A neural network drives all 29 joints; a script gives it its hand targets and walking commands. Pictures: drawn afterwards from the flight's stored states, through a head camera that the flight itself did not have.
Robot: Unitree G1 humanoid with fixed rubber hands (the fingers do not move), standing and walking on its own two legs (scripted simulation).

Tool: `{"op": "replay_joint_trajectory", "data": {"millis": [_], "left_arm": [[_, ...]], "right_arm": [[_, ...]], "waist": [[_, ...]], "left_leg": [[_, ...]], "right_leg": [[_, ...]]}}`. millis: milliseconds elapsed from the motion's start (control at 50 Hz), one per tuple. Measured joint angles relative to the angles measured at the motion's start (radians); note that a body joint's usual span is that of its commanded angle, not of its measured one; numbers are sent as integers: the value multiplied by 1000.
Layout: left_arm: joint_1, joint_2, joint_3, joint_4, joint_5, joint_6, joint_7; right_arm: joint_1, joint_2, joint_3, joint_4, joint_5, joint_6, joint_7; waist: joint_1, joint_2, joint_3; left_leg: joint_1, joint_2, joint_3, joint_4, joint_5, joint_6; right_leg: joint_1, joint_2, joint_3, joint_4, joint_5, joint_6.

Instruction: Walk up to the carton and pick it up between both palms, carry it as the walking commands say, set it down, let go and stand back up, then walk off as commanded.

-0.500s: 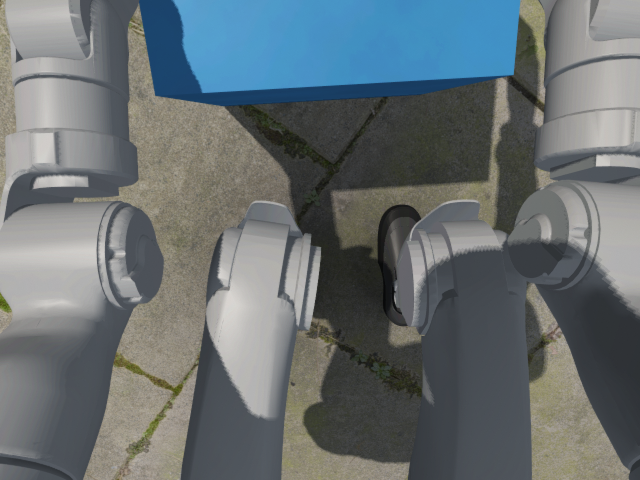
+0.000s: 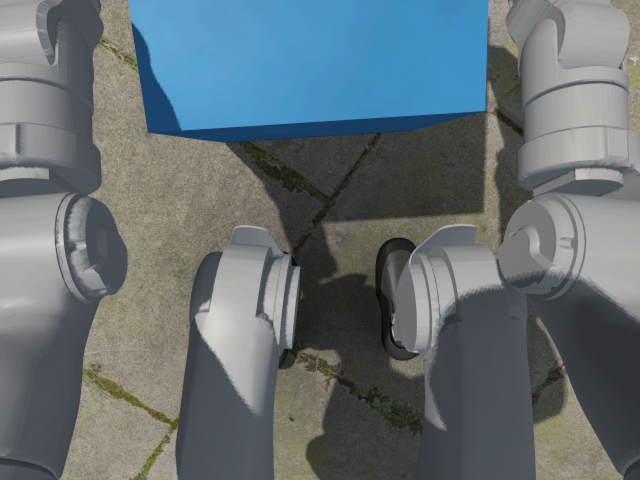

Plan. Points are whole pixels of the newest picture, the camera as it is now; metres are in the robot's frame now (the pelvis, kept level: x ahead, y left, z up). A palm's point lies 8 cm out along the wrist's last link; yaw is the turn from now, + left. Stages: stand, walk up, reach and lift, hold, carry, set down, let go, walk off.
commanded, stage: set down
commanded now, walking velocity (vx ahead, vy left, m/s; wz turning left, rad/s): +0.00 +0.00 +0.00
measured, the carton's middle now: (308, 0) +0.57 +0.03 -0.23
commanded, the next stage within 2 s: none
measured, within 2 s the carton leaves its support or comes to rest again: neither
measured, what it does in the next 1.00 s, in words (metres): stands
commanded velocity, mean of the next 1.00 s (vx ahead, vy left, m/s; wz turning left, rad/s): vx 0.00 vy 0.00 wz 0.00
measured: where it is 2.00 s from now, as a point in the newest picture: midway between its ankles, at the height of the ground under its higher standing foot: (337, 325)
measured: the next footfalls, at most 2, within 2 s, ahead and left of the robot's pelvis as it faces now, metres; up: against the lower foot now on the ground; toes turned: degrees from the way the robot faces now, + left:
none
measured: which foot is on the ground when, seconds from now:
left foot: down 0.00-1.00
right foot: down 0.00-1.00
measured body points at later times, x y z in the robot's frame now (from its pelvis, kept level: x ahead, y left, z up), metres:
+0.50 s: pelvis +0.01 +0.00 +0.00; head +0.37 +0.00 +0.26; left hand +0.58 +0.22 -0.13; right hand +0.59 -0.17 -0.13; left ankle +0.11 +0.10 -0.33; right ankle +0.12 -0.12 -0.33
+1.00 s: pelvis +0.02 +0.00 -0.01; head +0.38 +0.00 +0.25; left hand +0.58 +0.22 -0.14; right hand +0.60 -0.17 -0.15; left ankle +0.11 +0.10 -0.33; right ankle +0.12 -0.12 -0.33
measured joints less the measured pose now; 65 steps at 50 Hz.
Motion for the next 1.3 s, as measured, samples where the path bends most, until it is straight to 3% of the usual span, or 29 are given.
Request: {"op": "replay_joint_trajectory", "data": {"millis": [240, 680, 1120, 1300], "left_arm": [[29, -5, 37, -37, 0, -22, -41], [51, -47, 125, -100, 34, -49, -57], [82, -72, 159, -115, 54, -89, -52], [63, -43, 88, -52, 60, -115, -29]], "right_arm": [[12, 6, -4, -4, 0, -20, 3], [-8, -18, -14, 13, 14, -33, 55], [6, -17, 4, 46, 20, -77, 48], [13, -28, 57, 100, 9, -103, 21]], "waist": [[0, -16, -8], [-3, -13, 35], [-9, -19, 25], [-14, -21, 37]], "left_leg": [[-2, 5, -7, -4, -14, -5], [5, 17, 6, 40, -51, 12], [-2, 22, 4, 79, -84, 11], [3, 23, 8, 93, -88, 13]], "right_leg": [[-3, 2, -7, -2, -15, -9], [4, 6, -4, 44, -56, -2], [-1, 6, -12, 87, -92, -8], [5, 5, -11, 103, -101, -6]]}}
